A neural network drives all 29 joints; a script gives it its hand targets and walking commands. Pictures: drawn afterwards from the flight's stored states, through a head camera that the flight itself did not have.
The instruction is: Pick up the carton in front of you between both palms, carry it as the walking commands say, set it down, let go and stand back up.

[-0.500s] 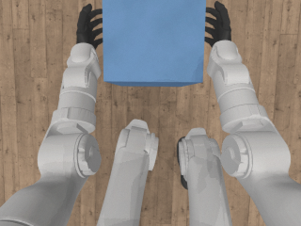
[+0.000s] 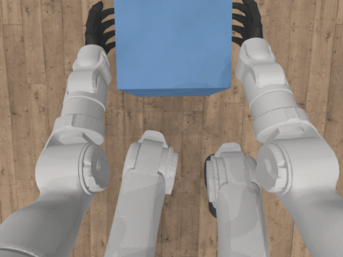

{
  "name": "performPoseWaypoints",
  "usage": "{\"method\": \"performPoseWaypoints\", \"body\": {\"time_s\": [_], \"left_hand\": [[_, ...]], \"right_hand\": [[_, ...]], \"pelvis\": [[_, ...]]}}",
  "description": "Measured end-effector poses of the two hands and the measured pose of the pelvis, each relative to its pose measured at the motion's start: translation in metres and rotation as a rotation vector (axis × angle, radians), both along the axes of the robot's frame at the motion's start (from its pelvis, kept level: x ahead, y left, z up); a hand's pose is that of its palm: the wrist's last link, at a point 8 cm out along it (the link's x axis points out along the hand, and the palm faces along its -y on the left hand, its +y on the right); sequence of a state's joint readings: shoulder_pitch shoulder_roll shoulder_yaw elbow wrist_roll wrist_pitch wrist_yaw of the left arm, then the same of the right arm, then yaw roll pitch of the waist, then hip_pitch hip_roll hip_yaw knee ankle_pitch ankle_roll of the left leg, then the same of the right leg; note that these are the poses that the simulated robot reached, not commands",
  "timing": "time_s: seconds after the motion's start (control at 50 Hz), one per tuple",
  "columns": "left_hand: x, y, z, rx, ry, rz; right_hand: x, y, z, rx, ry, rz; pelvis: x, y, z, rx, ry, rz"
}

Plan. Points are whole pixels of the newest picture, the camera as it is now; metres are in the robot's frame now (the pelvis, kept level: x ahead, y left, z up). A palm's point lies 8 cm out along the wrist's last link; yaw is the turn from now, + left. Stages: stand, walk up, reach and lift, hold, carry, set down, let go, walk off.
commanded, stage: set down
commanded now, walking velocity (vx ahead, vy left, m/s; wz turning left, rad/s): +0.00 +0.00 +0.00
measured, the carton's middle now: (173, 51) +0.51 +0.08 -0.24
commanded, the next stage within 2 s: none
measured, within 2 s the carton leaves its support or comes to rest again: rests again in 0.04 s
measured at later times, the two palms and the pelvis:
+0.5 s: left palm (97, 49) +0.48 +0.23 -0.16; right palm (251, 40) +0.53 -0.07 -0.16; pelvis -0.01 +0.00 -0.01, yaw +0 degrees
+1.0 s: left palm (83, 53) +0.47 +0.28 -0.19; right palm (263, 46) +0.53 -0.11 -0.20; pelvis -0.01 +0.00 -0.02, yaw +0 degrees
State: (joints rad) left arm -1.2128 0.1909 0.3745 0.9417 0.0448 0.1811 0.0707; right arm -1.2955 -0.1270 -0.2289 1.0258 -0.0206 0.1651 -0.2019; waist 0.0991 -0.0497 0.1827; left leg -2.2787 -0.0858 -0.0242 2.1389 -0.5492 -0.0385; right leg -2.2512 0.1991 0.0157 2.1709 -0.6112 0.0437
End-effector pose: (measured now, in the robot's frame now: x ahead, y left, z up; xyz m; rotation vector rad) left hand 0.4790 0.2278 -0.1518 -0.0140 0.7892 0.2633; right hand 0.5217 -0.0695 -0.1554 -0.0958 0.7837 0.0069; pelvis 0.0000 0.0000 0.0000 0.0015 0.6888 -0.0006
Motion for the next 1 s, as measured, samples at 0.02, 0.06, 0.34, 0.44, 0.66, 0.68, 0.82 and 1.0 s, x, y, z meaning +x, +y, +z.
{"method": "performPoseWaypoints", "body": {"time_s": [0.02,0.06,0.34,0.44,0.66,0.68,0.82,1.0], "left_hand": [[-0.001,-0.001,-0.002,-0.001,0.004,-0.004],[-0.002,-0.001,-0.005,-0.003,0.010,-0.010],[-0.003,0.003,-0.011,-0.010,0.015,-0.047],[-0.003,0.004,-0.012,-0.015,0.012,-0.060],[-0.001,0.004,-0.015,-0.024,0.002,-0.075],[-0.001,0.005,-0.016,-0.025,0.000,-0.071],[-0.009,0.016,-0.036,-0.005,0.016,-0.025],[-0.008,0.050,-0.043,0.036,-0.031,0.034]], "right_hand": [[-0.001,-0.001,-0.001,-0.002,0.003,0.002],[-0.001,-0.002,-0.004,-0.004,0.007,0.005],[0.003,-0.002,-0.005,0.014,-0.001,0.038],[0.003,-0.003,-0.006,0.023,-0.003,0.053],[0.005,-0.004,-0.009,0.045,-0.016,0.080],[0.005,-0.004,-0.010,0.043,-0.019,0.079],[0.003,-0.019,-0.027,0.007,-0.019,0.060],[0.004,-0.042,-0.043,-0.009,-0.052,0.030]], "pelvis": [[0.000,0.000,0.000,0.001,-0.003,0.000],[-0.001,-0.001,-0.001,0.002,-0.011,-0.001],[-0.006,0.000,-0.009,0.004,-0.052,-0.002],[-0.009,0.000,-0.010,0.005,-0.058,-0.001],[-0.013,-0.001,-0.012,0.006,-0.077,0.002],[-0.013,-0.001,-0.013,0.006,-0.080,0.002],[-0.012,0.001,-0.013,0.002,-0.094,0.005],[-0.006,0.005,-0.018,-0.004,-0.079,0.012]]}}
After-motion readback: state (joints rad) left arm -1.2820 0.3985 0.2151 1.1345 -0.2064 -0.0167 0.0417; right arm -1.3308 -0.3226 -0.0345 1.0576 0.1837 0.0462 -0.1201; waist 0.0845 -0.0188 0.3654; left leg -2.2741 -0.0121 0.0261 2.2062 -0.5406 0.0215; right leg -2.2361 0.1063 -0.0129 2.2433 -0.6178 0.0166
